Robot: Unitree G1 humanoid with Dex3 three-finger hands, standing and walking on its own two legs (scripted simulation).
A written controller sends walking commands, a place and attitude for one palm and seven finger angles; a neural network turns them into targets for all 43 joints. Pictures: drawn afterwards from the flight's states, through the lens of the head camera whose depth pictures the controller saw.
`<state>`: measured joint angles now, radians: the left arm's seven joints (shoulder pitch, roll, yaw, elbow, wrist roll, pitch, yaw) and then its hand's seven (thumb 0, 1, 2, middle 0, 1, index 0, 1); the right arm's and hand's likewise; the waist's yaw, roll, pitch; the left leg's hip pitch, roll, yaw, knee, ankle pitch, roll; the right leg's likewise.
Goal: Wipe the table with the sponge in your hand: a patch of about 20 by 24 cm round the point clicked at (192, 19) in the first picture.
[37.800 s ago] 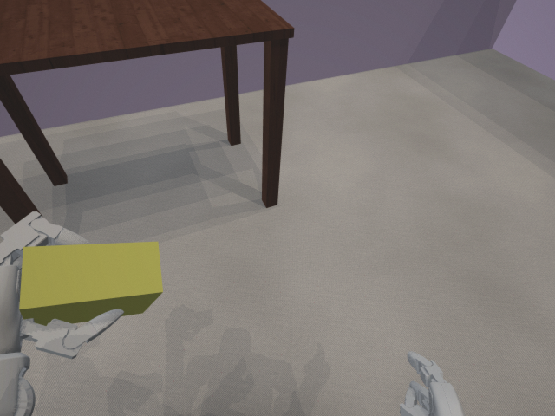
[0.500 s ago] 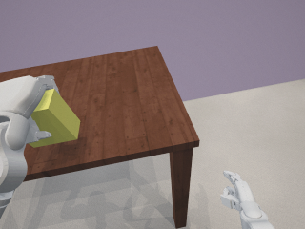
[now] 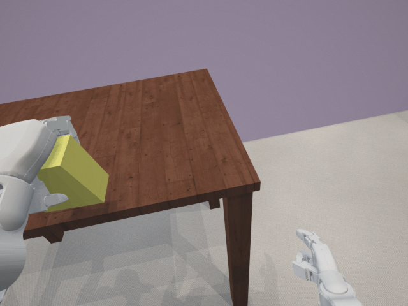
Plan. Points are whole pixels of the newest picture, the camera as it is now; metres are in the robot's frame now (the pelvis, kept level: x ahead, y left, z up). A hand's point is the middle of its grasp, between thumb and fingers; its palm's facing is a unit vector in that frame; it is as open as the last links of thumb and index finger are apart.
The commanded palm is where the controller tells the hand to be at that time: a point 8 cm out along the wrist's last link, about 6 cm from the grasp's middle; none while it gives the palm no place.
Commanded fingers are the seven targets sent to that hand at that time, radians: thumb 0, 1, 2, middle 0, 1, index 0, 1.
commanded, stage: bring the sponge back beside the body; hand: left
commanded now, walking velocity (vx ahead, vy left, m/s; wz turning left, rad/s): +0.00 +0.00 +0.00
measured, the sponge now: (64, 182) +0.21 +0.29 +0.19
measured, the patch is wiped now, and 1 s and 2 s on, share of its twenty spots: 0.95 0.95 0.95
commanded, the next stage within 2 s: step back with the hand held close in 0.42 s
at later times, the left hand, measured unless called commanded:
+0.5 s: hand (44, 176) +0.19 +0.27 +0.24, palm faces +0.31 -0.04 -0.95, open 9.9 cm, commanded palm +0.13 +0.28 +0.31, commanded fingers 0.00 0.10 1.30 -1.20 -1.60 -1.20 -1.60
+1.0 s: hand (68, 148) +0.20 +0.22 +0.28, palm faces +0.51 -0.74 -0.44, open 9.9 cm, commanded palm +0.12 +0.27 +0.29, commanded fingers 0.00 0.10 1.30 -1.20 -1.60 -1.20 -1.60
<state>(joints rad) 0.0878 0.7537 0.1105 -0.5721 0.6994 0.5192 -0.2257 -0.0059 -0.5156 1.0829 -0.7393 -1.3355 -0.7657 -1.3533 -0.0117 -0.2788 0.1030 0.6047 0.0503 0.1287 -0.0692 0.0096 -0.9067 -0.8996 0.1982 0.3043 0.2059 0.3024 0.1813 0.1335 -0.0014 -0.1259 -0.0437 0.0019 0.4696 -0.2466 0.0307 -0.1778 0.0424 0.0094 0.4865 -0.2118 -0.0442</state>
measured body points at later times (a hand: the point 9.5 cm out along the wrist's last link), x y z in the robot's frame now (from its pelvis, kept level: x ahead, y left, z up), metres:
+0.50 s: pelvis -0.02 +0.00 +0.00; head -0.06 -0.06 +0.44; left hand +0.16 +0.27 +0.29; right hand +0.26 -0.18 -0.06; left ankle +0.01 +0.10 -0.74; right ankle +0.04 -0.09 -0.74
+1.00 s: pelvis -0.03 -0.01 -0.01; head -0.01 -0.03 +0.44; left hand +0.17 +0.26 +0.30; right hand +0.11 -0.25 -0.12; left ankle -0.01 +0.10 -0.73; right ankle -0.01 -0.10 -0.74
